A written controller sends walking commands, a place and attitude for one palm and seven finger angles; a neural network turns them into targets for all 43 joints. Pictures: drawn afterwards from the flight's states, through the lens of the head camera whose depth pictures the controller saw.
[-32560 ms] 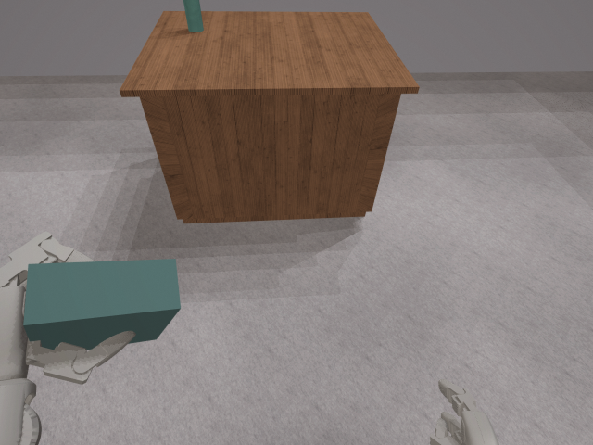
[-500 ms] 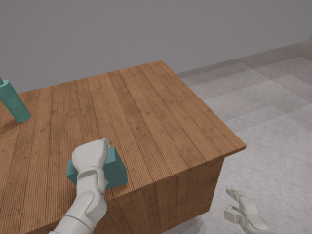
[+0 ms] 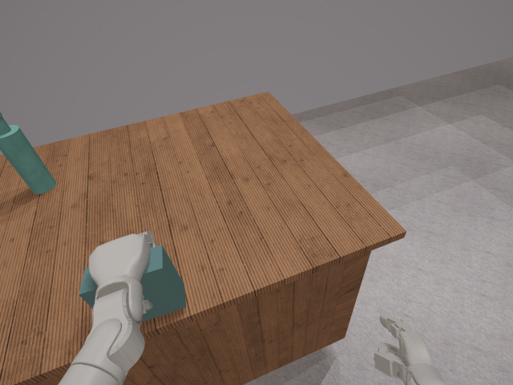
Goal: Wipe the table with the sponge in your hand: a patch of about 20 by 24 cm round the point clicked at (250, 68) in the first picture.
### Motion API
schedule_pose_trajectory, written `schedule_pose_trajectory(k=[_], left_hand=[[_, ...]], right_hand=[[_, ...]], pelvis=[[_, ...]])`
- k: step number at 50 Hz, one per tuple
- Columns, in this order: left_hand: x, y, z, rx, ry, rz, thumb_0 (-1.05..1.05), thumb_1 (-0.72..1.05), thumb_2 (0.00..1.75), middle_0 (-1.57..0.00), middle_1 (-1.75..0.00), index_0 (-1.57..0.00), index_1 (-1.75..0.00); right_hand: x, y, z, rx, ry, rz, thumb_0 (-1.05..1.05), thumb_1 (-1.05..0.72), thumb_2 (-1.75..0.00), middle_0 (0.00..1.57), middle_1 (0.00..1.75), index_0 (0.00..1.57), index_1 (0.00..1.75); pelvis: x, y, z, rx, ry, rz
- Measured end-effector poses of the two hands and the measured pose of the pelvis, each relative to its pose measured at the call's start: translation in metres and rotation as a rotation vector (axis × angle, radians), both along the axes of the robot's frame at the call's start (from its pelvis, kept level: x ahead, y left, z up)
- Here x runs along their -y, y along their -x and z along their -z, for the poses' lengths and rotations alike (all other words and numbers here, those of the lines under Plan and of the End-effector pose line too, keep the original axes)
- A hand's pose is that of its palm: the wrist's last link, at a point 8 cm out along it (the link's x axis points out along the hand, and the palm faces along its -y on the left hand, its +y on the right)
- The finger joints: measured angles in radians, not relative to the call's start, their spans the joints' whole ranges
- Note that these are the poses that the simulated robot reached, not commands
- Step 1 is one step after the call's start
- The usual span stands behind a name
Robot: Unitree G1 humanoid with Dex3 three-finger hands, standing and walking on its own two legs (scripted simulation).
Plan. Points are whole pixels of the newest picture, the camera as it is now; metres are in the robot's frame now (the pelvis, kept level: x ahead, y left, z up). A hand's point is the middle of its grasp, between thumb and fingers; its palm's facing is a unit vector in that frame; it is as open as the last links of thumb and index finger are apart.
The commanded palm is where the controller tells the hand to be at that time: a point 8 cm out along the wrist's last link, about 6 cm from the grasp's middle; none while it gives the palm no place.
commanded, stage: wipe forward along the middle lane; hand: left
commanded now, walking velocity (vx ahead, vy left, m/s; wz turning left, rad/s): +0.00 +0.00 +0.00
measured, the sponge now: (142, 295) +0.26 +0.25 -0.01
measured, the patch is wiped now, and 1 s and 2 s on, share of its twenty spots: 1.00 1.00 1.00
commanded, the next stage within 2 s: slide back across to the first lane in 1.62 s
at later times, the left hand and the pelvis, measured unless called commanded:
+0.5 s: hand (130, 263) +0.29 +0.28 +0.03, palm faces -0.08 -0.07 -0.99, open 9.5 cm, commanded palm +0.28 +0.29 +0.07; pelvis -0.01 -0.01 +0.00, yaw +1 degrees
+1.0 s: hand (128, 241) +0.34 +0.30 +0.03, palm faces -0.11 -0.01 -0.99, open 9.5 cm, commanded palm +0.33 +0.31 +0.07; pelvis -0.02 -0.01 -0.01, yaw +1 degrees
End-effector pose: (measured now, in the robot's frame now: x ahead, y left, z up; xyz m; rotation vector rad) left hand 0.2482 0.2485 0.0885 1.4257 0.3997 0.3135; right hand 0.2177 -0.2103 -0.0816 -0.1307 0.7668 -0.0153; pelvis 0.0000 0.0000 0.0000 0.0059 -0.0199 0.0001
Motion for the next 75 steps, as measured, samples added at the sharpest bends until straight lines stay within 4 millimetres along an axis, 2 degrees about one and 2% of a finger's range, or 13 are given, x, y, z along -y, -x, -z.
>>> schedule_pose_trajectory(k=[6,15,24,31,42,55,62,75], left_hand=[[-0.004,-0.002,0.004,-0.018,-0.008,0.003,-0.02,-0.48,1.08,-0.75,-1.40,-0.80,-1.40],[-0.013,-0.018,0.004,-0.034,-0.044,0.003,-0.03,-0.50,1.09,-0.78,-1.38,-0.82,-1.37],[-0.023,-0.031,0.007,-0.053,-0.049,-0.008,-0.03,-0.51,1.09,-0.79,-1.37,-0.83,-1.36],[-0.029,-0.043,0.006,-0.064,-0.075,0.011,-0.02,-0.52,1.10,-0.80,-1.36,-0.84,-1.35],[-0.041,-0.064,0.005,-0.067,-0.093,0.011,-0.01,-0.53,1.11,-0.80,-1.36,-0.85,-1.35],[-0.054,-0.092,0.006,-0.081,-0.110,0.010,0.01,-0.54,1.12,-0.80,-1.35,-0.84,-1.36],[-0.060,-0.107,0.008,-0.087,-0.120,0.010,0.01,-0.54,1.12,-0.80,-1.35,-0.84,-1.36],[-0.076,-0.134,0.006,-0.089,-0.117,-0.003,0.01,-0.54,1.13,-0.80,-1.35,-0.84,-1.37]], right_hand=[[0.007,0.005,0.004,-0.017,0.022,0.015,0.01,-0.90,-0.90,0.20,0.30,0.20,0.30],[0.013,0.011,0.012,-0.041,0.038,0.032,0.01,-0.90,-0.90,0.20,0.30,0.20,0.30],[0.022,0.027,0.020,-0.080,0.050,0.053,0.01,-0.90,-0.90,0.20,0.30,0.20,0.30],[0.031,0.048,0.030,-0.125,0.068,0.075,0.01,-0.90,-0.90,0.20,0.30,0.20,0.30],[0.044,0.091,0.046,-0.217,0.084,0.120,0.01,-0.90,-0.90,0.20,0.30,0.20,0.30],[0.051,0.131,0.057,-0.317,0.098,0.164,0.01,-0.91,-0.90,0.20,0.30,0.20,0.30],[0.050,0.140,0.058,-0.346,0.102,0.177,0.01,-0.91,-0.90,0.20,0.30,0.20,0.30],[0.040,0.143,0.056,-0.368,0.115,0.183,0.01,-0.90,-0.90,0.20,0.30,0.20,0.30]], pelvis=[[0.000,0.000,0.000,-0.007,0.001,-0.005],[0.003,0.002,0.001,-0.035,0.000,-0.011],[0.005,0.005,0.003,-0.061,0.002,-0.019],[0.007,0.012,0.006,-0.086,0.003,-0.025],[0.009,0.021,0.011,-0.123,0.008,-0.028],[0.006,0.022,0.015,-0.173,0.016,-0.026],[0.002,0.019,0.016,-0.198,0.021,-0.024],[-0.009,0.014,0.017,-0.234,0.031,-0.024]])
